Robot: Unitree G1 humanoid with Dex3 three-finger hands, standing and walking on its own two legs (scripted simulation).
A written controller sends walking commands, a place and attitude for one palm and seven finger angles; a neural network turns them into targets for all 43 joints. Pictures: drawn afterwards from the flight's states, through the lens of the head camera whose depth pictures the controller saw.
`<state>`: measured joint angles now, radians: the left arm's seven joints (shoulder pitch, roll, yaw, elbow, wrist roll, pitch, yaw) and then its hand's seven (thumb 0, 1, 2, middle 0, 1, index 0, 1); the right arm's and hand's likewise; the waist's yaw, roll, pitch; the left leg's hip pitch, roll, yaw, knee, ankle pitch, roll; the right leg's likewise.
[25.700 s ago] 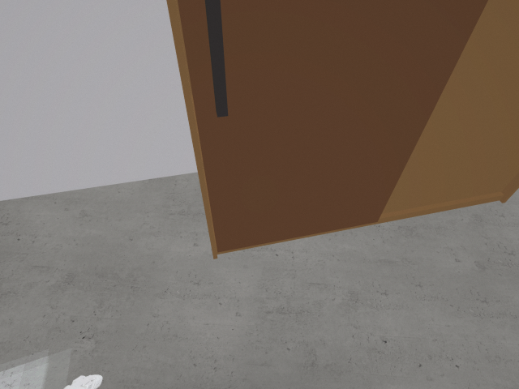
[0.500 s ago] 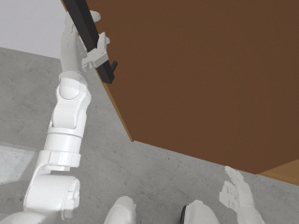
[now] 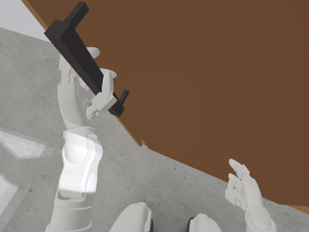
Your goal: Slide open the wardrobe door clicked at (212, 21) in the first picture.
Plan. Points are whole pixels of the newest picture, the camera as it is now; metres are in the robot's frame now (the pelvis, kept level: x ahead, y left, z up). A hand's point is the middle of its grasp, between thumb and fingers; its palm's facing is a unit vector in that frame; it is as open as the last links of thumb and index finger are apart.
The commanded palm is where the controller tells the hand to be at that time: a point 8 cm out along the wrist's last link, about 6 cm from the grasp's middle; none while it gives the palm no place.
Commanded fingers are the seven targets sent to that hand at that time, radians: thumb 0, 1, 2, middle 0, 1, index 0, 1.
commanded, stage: step sideways, sliding the door along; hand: left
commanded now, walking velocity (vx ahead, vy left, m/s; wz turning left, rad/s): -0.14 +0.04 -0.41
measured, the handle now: (103, 73) +0.39 +0.16 +0.14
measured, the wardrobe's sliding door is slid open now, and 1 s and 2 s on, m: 0.06 0.20 0.36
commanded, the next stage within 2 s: none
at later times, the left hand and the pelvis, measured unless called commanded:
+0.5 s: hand (143, 114) +0.31 +0.06 +0.15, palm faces +0.00 -1.00 +0.09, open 7.5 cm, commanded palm +0.28 +0.06 +0.15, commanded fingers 0.00 0.90 0.90 -0.45 -1.40 -0.45 -1.40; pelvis +0.05 +0.00 -0.03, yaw -8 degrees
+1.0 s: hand (175, 124) +0.30 +0.00 +0.15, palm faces +0.01 -1.00 -0.02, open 7.4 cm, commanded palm +0.27 -0.01 +0.15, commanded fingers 0.00 0.90 0.90 -0.45 -1.40 -0.45 -1.40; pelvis -0.08 -0.05 -0.01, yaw -19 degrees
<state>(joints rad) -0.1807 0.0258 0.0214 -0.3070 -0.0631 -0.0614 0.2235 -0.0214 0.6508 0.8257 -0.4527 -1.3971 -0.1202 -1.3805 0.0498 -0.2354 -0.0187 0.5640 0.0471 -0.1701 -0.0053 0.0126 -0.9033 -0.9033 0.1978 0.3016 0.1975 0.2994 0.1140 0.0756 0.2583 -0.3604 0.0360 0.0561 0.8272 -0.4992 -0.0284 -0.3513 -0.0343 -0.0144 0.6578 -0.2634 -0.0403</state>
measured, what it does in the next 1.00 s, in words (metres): steps on the spot, turning right: left foot, then right foot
